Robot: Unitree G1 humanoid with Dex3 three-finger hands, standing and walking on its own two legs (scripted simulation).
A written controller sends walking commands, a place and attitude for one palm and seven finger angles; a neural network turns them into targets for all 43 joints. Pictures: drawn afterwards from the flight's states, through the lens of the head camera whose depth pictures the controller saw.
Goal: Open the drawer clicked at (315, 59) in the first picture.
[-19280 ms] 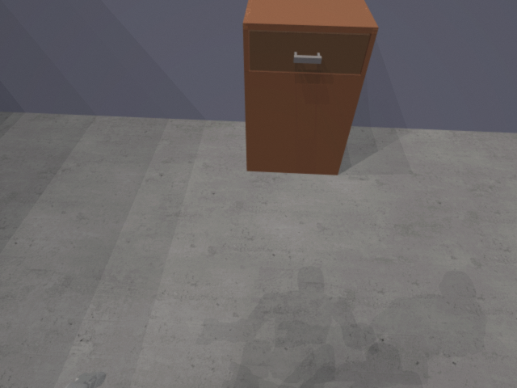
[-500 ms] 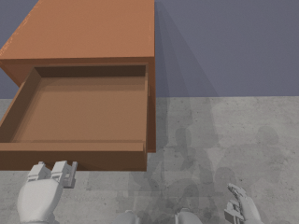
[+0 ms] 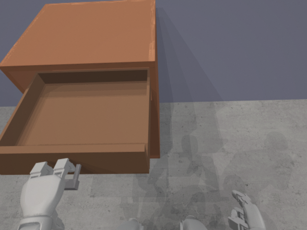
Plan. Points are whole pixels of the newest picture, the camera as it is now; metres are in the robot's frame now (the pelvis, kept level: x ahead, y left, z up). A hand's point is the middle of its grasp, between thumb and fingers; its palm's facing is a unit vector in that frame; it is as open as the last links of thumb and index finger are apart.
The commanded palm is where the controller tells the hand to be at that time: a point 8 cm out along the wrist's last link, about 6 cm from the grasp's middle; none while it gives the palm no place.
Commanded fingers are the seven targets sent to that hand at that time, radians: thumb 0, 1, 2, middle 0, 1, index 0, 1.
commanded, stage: lift the hand off the handle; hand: left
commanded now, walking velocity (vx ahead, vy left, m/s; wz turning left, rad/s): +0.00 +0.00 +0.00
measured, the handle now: (59, 176) +0.25 +0.28 -0.02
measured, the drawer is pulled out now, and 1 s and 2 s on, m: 0.30 0.30 0.30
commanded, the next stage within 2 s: none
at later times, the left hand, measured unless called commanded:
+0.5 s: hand (46, 191) +0.21 +0.28 +0.01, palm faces -0.04 -0.07 -1.00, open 13.5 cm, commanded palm +0.19 +0.28 +0.07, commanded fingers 0.00 -0.50 0.30 -0.30 -1.20 -0.30 -1.20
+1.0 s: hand (38, 186) +0.21 +0.27 +0.05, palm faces +0.00 -0.10 -0.99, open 13.6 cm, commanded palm +0.19 +0.27 +0.11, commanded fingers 0.00 -0.50 0.30 -0.30 -1.20 -0.30 -1.20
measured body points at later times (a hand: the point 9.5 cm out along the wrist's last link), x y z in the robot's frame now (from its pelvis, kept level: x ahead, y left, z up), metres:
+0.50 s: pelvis +0.02 +0.01 +0.02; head +0.07 -0.01 +0.47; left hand +0.20 +0.28 +0.07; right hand +0.21 -0.22 -0.08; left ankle -0.01 +0.12 -0.67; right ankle +0.04 -0.09 -0.67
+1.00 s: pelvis +0.04 +0.03 +0.03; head +0.07 +0.00 +0.48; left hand +0.20 +0.28 +0.11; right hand +0.23 -0.19 -0.06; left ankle -0.01 +0.12 -0.67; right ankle +0.04 -0.09 -0.67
